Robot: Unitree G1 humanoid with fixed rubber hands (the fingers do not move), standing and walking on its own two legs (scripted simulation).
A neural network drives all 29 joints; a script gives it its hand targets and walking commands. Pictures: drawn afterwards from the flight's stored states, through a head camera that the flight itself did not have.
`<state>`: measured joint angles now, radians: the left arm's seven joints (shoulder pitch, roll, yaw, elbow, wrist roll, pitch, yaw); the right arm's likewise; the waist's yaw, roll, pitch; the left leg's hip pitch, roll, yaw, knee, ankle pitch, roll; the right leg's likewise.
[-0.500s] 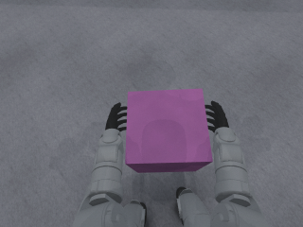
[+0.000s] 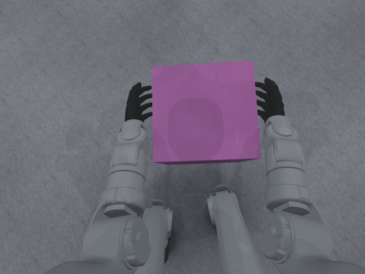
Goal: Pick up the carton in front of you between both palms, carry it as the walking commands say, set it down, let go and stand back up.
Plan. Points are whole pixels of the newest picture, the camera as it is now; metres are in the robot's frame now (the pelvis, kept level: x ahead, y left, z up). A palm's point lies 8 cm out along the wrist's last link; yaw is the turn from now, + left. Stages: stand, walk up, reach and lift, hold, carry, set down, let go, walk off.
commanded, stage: set down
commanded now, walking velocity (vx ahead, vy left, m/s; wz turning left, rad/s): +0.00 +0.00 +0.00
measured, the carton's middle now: (202, 123) +0.43 -0.07 -0.16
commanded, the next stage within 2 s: none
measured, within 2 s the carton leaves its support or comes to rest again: rests again in 1.48 s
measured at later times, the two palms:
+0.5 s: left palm (157, 122) +0.47 +0.05 -0.23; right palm (260, 126) +0.42 -0.24 -0.24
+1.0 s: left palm (165, 126) +0.49 +0.04 -0.36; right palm (252, 130) +0.44 -0.25 -0.36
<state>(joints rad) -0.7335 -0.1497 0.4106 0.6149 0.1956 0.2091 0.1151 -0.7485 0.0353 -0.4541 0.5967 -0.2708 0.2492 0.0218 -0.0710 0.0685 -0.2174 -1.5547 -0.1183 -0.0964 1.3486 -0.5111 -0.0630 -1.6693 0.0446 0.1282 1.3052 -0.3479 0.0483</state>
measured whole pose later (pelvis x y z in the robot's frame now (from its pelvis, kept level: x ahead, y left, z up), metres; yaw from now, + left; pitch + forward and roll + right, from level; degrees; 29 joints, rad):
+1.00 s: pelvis -0.04 +0.00 -0.20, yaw +5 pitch +44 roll +3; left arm -1.33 0.08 0.23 0.94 0.05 0.20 0.22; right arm -1.20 -0.19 -0.48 0.81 -0.13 0.23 -0.02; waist -0.17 0.08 0.14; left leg -2.22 -0.26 -0.10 2.06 -0.63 -0.13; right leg -2.32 0.04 0.12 2.00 -0.45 0.09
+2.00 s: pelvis -0.05 +0.01 -0.23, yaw +3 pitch +38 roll +0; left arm -1.46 0.17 0.19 1.15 0.06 0.10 0.08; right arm -1.33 -0.30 -0.49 1.10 -0.11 0.09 0.09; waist -0.16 0.09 0.30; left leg -2.23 -0.19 -0.06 2.17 -0.61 -0.08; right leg -2.30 -0.03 0.08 2.08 -0.44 0.07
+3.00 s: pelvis -0.03 +0.00 -0.11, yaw +1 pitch +46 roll +4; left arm -1.15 0.19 0.15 0.79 -0.01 0.21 0.15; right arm -1.04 -0.32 -0.37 0.79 0.08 0.14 0.03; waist -0.14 0.05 -0.01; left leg -1.97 -0.08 -0.04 1.76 -0.60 -0.06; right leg -2.09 0.01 0.06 1.70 -0.41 0.02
